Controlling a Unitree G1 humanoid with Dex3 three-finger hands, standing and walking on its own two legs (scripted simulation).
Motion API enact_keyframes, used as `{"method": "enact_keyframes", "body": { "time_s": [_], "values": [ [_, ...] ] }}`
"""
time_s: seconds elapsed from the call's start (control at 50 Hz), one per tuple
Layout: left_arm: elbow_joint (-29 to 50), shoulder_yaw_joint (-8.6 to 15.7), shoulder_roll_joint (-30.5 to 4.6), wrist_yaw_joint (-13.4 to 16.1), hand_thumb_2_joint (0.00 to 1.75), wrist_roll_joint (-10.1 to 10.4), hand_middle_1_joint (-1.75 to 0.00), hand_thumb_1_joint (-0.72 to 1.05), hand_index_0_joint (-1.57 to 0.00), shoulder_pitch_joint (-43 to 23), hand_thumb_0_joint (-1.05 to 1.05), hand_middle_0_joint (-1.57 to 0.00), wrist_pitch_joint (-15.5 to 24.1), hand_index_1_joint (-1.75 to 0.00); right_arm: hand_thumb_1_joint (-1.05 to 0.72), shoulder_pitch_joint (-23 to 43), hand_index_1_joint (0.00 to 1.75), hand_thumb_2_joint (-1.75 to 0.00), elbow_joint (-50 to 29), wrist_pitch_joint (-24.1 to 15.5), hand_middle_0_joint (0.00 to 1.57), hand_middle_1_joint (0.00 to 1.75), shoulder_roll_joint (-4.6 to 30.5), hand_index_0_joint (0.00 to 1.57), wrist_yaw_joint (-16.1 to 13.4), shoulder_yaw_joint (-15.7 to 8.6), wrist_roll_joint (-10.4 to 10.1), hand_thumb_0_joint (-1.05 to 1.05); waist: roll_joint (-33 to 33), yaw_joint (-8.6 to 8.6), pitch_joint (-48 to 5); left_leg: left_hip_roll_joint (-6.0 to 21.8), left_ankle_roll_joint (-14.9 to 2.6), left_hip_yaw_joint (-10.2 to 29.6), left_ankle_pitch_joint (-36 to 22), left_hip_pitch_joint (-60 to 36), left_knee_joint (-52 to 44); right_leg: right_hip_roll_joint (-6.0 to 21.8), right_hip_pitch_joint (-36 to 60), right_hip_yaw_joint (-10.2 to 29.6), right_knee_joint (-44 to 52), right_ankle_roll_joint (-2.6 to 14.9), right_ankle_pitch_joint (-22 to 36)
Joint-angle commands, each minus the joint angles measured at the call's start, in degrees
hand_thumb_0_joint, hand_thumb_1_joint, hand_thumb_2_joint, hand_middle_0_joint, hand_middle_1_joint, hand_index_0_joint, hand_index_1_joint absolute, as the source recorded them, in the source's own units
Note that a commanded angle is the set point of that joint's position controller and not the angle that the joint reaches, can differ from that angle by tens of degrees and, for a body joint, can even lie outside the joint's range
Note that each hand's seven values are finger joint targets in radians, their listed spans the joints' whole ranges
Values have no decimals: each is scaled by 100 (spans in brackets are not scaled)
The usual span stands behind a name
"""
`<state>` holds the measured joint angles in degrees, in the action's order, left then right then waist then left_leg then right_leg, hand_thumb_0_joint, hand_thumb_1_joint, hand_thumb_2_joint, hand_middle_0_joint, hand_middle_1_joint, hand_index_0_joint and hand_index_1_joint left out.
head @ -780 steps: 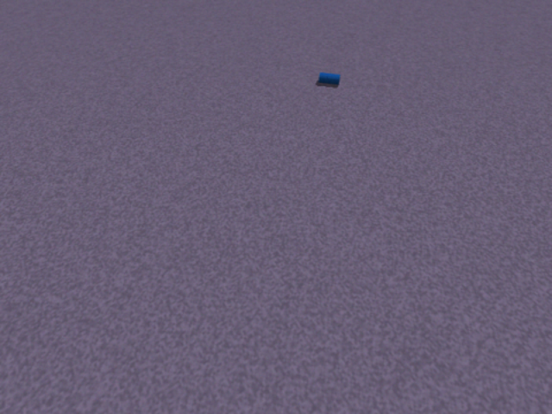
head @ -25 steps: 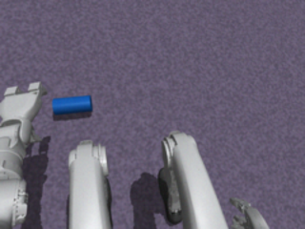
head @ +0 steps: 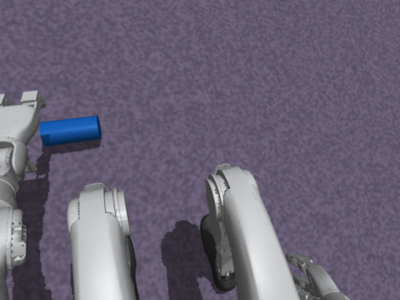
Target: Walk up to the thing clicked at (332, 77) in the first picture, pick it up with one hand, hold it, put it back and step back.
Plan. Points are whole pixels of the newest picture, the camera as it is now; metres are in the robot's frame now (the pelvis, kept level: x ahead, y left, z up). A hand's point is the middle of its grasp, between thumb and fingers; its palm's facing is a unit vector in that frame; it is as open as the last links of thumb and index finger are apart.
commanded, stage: rise first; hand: left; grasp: from above
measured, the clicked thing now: (72, 130) +0.50 +0.25 -0.31
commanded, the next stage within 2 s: none
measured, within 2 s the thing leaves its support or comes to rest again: neither
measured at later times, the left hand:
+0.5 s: hand (34, 136) +0.45 +0.29 -0.19, palm faces -0.45 -0.07 -0.89, open 14.1 cm
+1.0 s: hand (40, 134) +0.46 +0.28 -0.20, palm faces -0.45 -0.07 -0.89, open 14.2 cm
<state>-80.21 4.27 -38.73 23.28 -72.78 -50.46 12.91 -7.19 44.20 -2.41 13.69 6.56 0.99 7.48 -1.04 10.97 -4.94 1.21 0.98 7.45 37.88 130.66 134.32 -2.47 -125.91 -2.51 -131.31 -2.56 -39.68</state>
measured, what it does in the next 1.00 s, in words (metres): stands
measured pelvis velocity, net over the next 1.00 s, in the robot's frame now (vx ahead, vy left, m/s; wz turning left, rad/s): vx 0.00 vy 0.00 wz -0.03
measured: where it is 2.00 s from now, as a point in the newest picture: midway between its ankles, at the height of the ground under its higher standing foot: (174, 275)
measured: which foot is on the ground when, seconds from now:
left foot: down 0.00-1.00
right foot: down 0.00-1.00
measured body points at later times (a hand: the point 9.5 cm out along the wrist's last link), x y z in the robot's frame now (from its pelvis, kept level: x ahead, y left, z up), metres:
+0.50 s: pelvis +0.01 +0.00 -0.01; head +0.24 +0.06 +0.36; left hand +0.47 +0.29 -0.14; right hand +0.06 -0.28 -0.12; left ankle +0.08 +0.13 -0.31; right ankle +0.10 -0.13 -0.31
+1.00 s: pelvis +0.00 +0.00 -0.02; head +0.25 +0.07 +0.35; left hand +0.47 +0.28 -0.15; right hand +0.05 -0.28 -0.13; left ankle +0.08 +0.13 -0.31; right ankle +0.10 -0.13 -0.31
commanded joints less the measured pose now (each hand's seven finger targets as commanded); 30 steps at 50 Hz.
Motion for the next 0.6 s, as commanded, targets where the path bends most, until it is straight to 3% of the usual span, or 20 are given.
{"method": "enact_keyframes", "body": {
  "time_s": [0.0,0.02,0.12,0.22,0.32,0.38,0.48,0.58],
  "values": [
    [757,239,-1487,275,99,116,-99,-52,-8,-1832,0,-8,-39,-98,-90,-1109,30,-90,-73,-71,20,30,1377,20,-62,-385,32,0,1417,-1,-3720,-81,-266,-556,-732,-3025,-1313,-66,1614,-561,1441,445,1071],
    [760,210,-1451,266,100,97,-98,-53,-8,-1887,0,-8,-32,-98,-90,-1160,30,-90,-64,-66,20,30,1387,20,-68,-378,51,0,1433,62,-3757,-91,-271,-568,-762,-2978,-1269,-70,1655,-560,1431,439,1127],
    [753,266,-1544,229,99,148,-99,-52,-9,-1732,0,-8,-55,-99,-90,-1153,30,-90,-69,-36,20,30,1387,20,-46,-350,54,0,1426,21,-3838,-80,-277,-576,-954,-2957,-1165,-82,1857,-546,1384,425,1348],
    [690,239,-1533,213,99,159,-100,-53,-8,-1780,0,-7,-76,-99,-90,-1161,30,-90,-99,-17,20,30,1431,20,-38,-305,41,0,1447,92,-3654,-67,-269,-535,-844,-2872,-1145,-104,1689,-589,1330,441,1254],
    [717,318,-1642,227,99,197,-101,-53,-8,-1738,0,-7,-40,-100,-90,-1157,30,-90,-109,-7,20,30,1453,20,-19,-266,44,0,1513,41,-3633,-72,-257,-526,-855,-2816,-1104,-110,1713,-598,1243,449,1253],
    [657,218,-1528,245,99,180,-101,-53,-8,-1811,0,-7,-27,-100,-90,-1184,30,-90,-126,-21,20,30,1478,20,-11,-252,66,0,1437,176,-3555,-70,-268,-504,-760,-2751,-1070,-121,1678,-631,1281,438,1194],
    [672,250,-1597,291,100,161,-100,-53,-7,-1840,0,-6,-22,-100,-90,-1198,30,-90,-123,-31,20,30,1538,20,-5,-228,68,0,1676,161,-3565,-62,-222,-461,-757,-2865,-1103,-115,1506,-682,1148,463,1174],
    [627,257,-1658,323,99,180,-101,-53,-8,-1838,0,-7,-25,-100,-90,-1189,30,-90,-122,-30,20,30,1527,20,-3,-197,88,0,1447,169,-3553,-71,-270,-508,-765,-2627,-983,-125,1669,-632,1226,420,1228]
  ]
}}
